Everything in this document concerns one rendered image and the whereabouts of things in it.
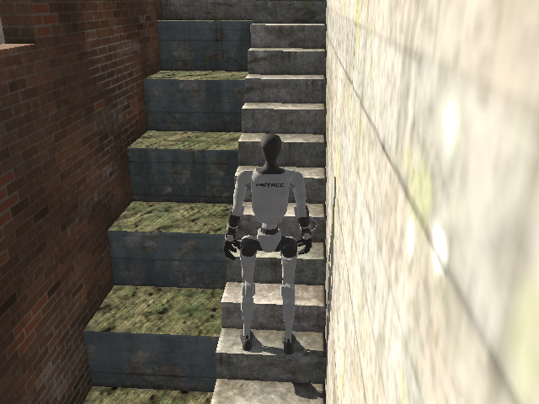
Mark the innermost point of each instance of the robot left thigh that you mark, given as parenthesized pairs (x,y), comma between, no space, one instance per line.
(248,251)

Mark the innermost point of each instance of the robot left hand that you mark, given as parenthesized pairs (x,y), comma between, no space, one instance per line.
(228,246)

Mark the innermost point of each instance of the robot right hand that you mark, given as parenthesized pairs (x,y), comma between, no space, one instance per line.
(300,242)

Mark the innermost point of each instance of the robot right shin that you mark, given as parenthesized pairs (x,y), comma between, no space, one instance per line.
(289,313)

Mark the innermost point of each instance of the right robot upper arm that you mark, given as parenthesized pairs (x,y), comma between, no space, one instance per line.
(299,190)

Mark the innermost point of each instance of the left robot upper arm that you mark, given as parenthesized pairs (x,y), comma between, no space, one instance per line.
(243,178)

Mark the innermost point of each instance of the robot left forearm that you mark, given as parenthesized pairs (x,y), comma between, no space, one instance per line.
(232,226)

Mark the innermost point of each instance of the robot right forearm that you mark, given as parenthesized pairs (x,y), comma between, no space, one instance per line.
(305,227)

